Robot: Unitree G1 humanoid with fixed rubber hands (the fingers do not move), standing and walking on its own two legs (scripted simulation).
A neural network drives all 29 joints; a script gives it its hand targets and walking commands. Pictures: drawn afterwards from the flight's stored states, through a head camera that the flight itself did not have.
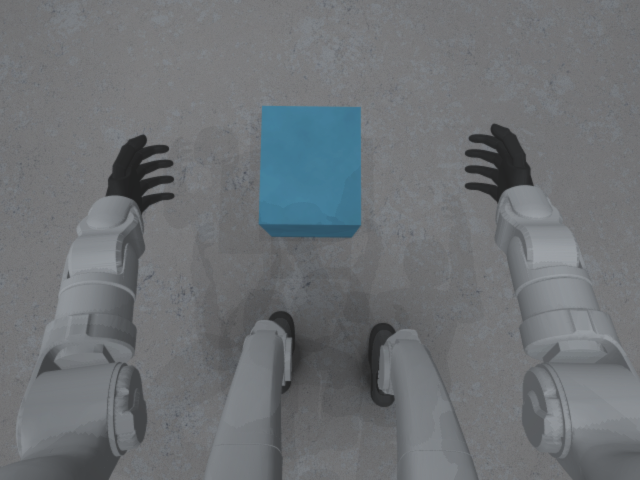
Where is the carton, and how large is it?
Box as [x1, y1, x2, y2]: [259, 106, 360, 237]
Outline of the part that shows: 262,106 259,224 272,236 351,237 360,225 360,107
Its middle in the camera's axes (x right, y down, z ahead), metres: -0.02 -0.14 +0.95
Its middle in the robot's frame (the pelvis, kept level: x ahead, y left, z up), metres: +0.56 +0.06 -0.57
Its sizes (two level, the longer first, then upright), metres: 0.260 0.215 0.235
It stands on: the floor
